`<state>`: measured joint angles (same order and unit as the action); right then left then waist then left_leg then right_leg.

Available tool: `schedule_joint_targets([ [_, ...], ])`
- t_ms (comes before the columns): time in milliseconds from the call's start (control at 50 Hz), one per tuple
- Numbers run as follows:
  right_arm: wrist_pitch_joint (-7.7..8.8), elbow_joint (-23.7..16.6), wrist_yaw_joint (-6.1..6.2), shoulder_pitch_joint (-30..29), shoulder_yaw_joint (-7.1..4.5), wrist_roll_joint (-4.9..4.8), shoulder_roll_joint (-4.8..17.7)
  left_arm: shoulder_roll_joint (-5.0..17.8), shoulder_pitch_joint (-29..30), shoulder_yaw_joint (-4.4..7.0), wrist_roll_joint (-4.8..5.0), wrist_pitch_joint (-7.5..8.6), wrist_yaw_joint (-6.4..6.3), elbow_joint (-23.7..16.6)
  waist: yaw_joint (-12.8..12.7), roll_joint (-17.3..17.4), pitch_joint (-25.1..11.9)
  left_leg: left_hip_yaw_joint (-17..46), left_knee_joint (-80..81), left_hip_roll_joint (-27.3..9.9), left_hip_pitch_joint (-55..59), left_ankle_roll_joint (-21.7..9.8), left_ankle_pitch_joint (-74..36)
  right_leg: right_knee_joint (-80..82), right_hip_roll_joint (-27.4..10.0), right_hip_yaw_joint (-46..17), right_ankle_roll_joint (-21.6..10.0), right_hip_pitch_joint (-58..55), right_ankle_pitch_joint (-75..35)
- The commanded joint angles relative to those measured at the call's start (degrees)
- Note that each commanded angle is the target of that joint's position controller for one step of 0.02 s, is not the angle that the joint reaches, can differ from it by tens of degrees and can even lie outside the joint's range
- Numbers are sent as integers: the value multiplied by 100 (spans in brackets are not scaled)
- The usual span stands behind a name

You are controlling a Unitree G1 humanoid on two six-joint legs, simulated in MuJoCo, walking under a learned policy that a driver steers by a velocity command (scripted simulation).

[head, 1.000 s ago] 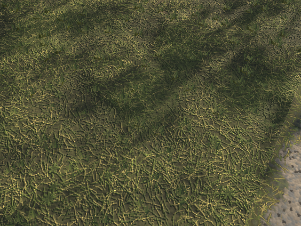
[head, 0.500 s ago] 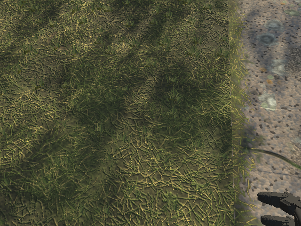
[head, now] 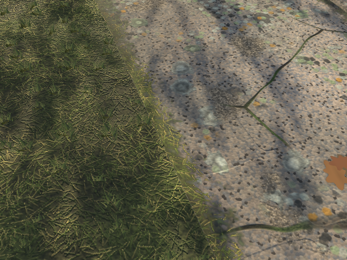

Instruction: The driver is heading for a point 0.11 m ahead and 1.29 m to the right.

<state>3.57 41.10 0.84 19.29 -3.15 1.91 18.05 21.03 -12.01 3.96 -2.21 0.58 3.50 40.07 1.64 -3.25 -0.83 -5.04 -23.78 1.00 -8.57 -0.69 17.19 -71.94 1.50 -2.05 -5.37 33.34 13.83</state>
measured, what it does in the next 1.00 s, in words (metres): walks ahead, turning right: right foot, then left foot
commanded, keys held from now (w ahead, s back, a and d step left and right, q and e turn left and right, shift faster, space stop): w+e+shift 1.00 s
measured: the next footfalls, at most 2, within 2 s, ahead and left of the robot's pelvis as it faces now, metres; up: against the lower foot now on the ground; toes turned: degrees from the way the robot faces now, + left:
right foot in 0.30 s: +0.38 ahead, -0.06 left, +0.00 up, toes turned -20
left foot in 0.66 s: +0.83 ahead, -0.07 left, +0.00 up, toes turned -41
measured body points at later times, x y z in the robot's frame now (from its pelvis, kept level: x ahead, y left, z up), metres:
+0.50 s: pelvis +0.42 -0.06 -0.01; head +0.44 -0.06 +0.44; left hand +0.56 +0.20 -0.14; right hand +0.47 -0.36 -0.08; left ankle +0.59 +0.08 -0.67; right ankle +0.34 -0.04 -0.74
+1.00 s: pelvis +0.81 -0.27 -0.02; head +0.82 -0.31 +0.43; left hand +1.16 -0.39 -0.04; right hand +0.53 -0.36 -0.15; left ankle +0.81 -0.04 -0.74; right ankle +0.85 -0.47 -0.68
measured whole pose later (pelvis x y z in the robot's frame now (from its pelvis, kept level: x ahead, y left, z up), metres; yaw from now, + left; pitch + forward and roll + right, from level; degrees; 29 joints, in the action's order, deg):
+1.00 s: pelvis +0.81 -0.27 -0.02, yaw -57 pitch +2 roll +3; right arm 4.7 51.5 0.1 30.2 -3.3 1.6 17.9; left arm 18.7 4.5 1.5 -1.9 -0.2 5.2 31.7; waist 4.2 -1.3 2.2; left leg -17.0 -13.2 -1.8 10.9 5.1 23.7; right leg -53.8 -2.6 5.3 -8.9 46.4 4.7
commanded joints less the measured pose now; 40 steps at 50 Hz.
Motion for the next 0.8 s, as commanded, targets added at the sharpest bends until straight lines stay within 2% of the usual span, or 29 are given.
schedule_joint_targets([
  [20, 144, 64, -91, 574, -34, -77, 262, -89, 669, -119, 22, -11, 120, -658, 107, 941, 352, 875, 1165, -1406, 950, 195, -1704, -286, -407, -158, -16, 1653, -481],
  [80, 217, 255, -104, 668, -1, -53, 237, -136, 1287, -197, 41, -30, 166, -884, 55, 825, 680, -15, 1368, -1233, 662, 269, -3062, 353, -325, 252, -20, 1546, -1003],
  [140, 231, 547, -25, 1095, 3, -19, 312, -249, 2006, -312, 35, -39, 255, -1090, 153, 671, 1031, -577, 1560, -1139, 905, 393, -4038, 1518, -228, 921, -190, 1423, -1036],
  [200, 205, 644, 128, 1160, -54, -32, 669, -236, 1926, -349, 35, -49, 240, -1035, -176, 894, 696, -1050, 903, -1220, 1021, 518, -7551, 2495, 311, 1574, -528, -47, -848],
  [240, 86, 624, 262, 934, -145, -32, 1029, 153, 797, -198, 22, -83, 135, -678, -882, 1110, 85, -978, -601, -1523, 1084, 492, -8924, 2678, 597, 1455, -720, -1357, -382],
  [260, 22, 484, 272, 508, -180, -10, 1159, 433, -482, -46, 25, -73, 51, -286, -1477, 1151, -357, -804, -2034, -1658, 477, 412, -8923, 2806, 600, 1090, -945, -2690, -146],
  [280, -37, 332, 202, 104, -207, -13, 1172, 732, -1741, 166, 98, -12, -85, 145, -1990, 769, -828, -811, -4282, -1388, -630, 308, -6603, 3564, 396, 452, -1289, -4377, -373],
  [300, -16, 114, 42, -165, -103, 58, 633, 948, -1348, 327, 325, -62, -260, 221, -1456, -497, -607, -751, -6303, -201, -2475, 226, 297, 3709, -185, -637, -1458, -5226, -135],
  [320, 76, -600, 48, 171, -16, -50, 443, 1514, -922, 379, 92, -107, -264, -110, -789, -716, -1359, 246, -7619, -32, -4222, 404, 1369, 4260, -1434, -3492, -2546, -6344, -228],
  [340, 226, -742, 13, -302, 17, -41, 679, 1245, -1287, 385, 81, -116, -353, -148, -1089, 274, -1376, 963, -7195, -215, -4555, 376, 904, 5266, -1652, -4310, -2561, -6046, 478],
  [360, 297, -733, -12, -401, 51, -32, 674, 927, -1125, 320, 88, -55, -413, 55, -728, 688, -258, 1004, -6342, -481, -4543, 305, 654, 5776, -1532, -4028, -2278, -4931, 534],
  [380, 254, -684, -20, -466, 49, 42, 673, 734, -893, 262, 85, 38, -450, 120, -345, 942, 326, 964, -5733, -655, -4126, 342, 706, 5897, -1230, -3530, -2023, -3899, 110],
  [400, 125, -542, -28, -351, 66, 198, 612, 645, -582, 207, 79, 133, -480, 84, -43, 1112, 524, 920, -5476, -773, -3710, 389, 840, 5889, -798, -2858, -1759, -3224, -244],
  [420, -18, -572, -62, -121, 88, 263, 573, 554, -463, 139, 106, 230, -491, 37, 208, 827, 594, 927, -5058, -869, -3327, 489, 939, 5953, -711, -2708, -1793, -2509, -463],
  [440, -113, -658, -84, -322, 95, 269, 556, 452, -397, 93, 145, 319, -449, 43, 269, 783, 751, 851, -4521, -967, -3014, 566, 1067, 6073, -508, -2496, -1720, -1818, -480],
  [460, -140, -865, -112, -739, 128, 238, 470, 517, -336, 108, 160, 394, -426, 35, 234, 681, 889, 743, -3906, -990, -2742, 624, 748, 6234, -328, -2314, -1667, -1250, -480],
  [500, -116, -1086, -200, -1340, 229, 113, 231, 591, -273, 161, 119, 469, -386, 49, 102, 552, 903, 561, -2698, -867, -1823, 638, -645, 6285, 106, -1935, -1396, -491, -772],
  [540, -90, -1117, -232, -1556, 271, -30, 110, 682, -533, 218, 188, 492, -303, 166, -146, 345, 654, 448, -1830, -599, -919, 500, -1912, 6249, 128, -1875, -1141, -482, -1585],
  [600, -90, -1124, -154, -1645, 180, -57, 394, 794, -928, 271, 233, 444, -287, 310, -349, 144, 327, 473, -1017, -269, -711, 304, -1742, 5517, -46, -2089, -852, -1862, -3075],
  [620, -71, -1016, -93, -1254, 91, -49, 617, 896, -957, 295, 208, 428, -303, 332, -166, 155, -16, 501, -901, -95, -270, 239, -1317, 4780, -51, -2108, -704, -2248, -3902],
  [640, -35, -813, -24, -369, -27, -58, 846, 1093, -784, 331, 185, 420, -293, 321, 401, 264, -552, 484, -772, -11, 740, 189, -915, 3547, 33, -1974, -531, -2192, -4218],
  [660, -15, -546, 93, 872, -179, -9, 1171, 986, -477, 295, 155, 473, -269, 242, 1094, 312, -1159, 703, -998, -403, 2225, 91, -367, 1972, 246, -1778, -379, -1415, -3737],
  [680, 14, -359, 188, 1861, -314, 215, 1612, 53, -332, 63, 197, 543, -309, -24, 1264, 1595, -1818, 2514, -548, -1986, 3538, -138, 1760, -193, 763, -1221, -300, -45, 247],
  [700, -1, -422, 110, 1148, -369, 249, 1810, -63, -814, -68, 369, 514, -335, -350, 494, 3046, -2276, 5465, 747, -3003, 3536, -540, 2455, -1112, 762, -715, -233, 975, 1381],
  [720, -36, -605, 74, 322, -274, 186, 1113, 318, -390, -39, 166, 397, -382, -149, 458, 1839, -1257, 4908, 860, -2676, 2639, -557, 3125, -1235, 174, -554, -286, 1315, 713],
  [740, -54, -572, 50, 32, -177, 137, 719, 379, -59, -17, 70, 323, -305, -148, 415, 1117, -612, 3852, 753, -2419, 1884, -543, 2419, -994, -105, -391, -252, 1303, 336],
  [760, -64, -429, 25, 27, -134, 154, 547, 305, 203, -16, 14, 251, -209, -168, 362, 605, -202, 3037, 796, -2140, 1332, -450, 1463, -831, -275, -314, -219, 1194, 269],
  [780, -21, -204, 24, 262, -86, 146, 448, 128, 340, -50, -21, 185, -114, -283, 282, 746, 60, 2434, 756, -2066, 985, -427, 582, -788, -411, -341, -194, 1188, 317],
  [800, 13, -14, -10, 315, -55, 99, 320, -86, 366, -109, 4, 89, -40, -383, 112, 833, 171, 2037, 922, -1991, 757, -346, 458, -771, -494, -311, -164, 1225, 363],
])
Velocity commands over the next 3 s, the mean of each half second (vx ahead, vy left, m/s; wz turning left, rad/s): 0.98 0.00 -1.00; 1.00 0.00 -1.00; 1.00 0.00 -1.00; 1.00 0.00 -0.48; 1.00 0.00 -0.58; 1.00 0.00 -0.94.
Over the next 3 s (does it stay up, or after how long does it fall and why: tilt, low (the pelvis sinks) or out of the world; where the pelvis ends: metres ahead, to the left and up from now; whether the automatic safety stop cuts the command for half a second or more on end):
stays up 0.60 -2.00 -0.04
